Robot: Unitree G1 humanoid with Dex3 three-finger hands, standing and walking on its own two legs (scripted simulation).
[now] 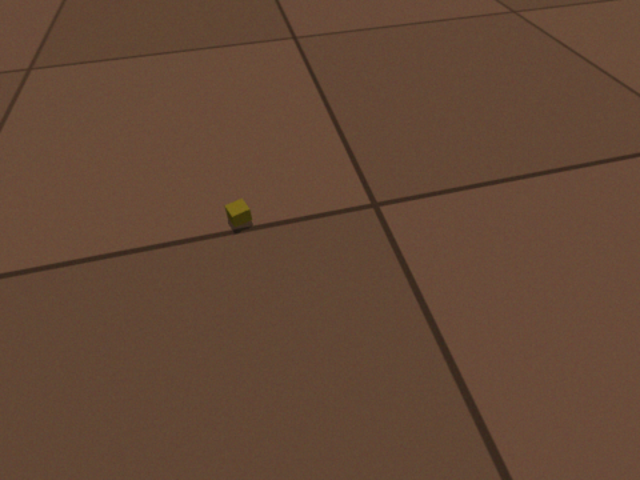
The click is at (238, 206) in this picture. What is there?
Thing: small box
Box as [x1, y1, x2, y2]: [225, 198, 251, 226]
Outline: 241,198 225,205 227,215 234,226 251,219 249,209
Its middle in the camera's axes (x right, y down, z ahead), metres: -0.37 -0.09 +1.70
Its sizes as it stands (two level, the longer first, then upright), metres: 0.082 0.080 0.066
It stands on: the floor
